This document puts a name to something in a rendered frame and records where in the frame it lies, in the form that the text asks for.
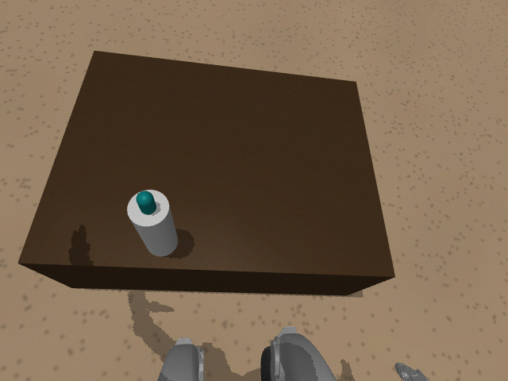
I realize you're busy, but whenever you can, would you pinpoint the right robot hand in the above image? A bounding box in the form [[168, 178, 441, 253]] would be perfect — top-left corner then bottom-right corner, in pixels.
[[395, 363, 429, 381]]

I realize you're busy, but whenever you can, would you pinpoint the bottle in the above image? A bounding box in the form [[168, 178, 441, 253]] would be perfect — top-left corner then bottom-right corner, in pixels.
[[127, 190, 178, 256]]

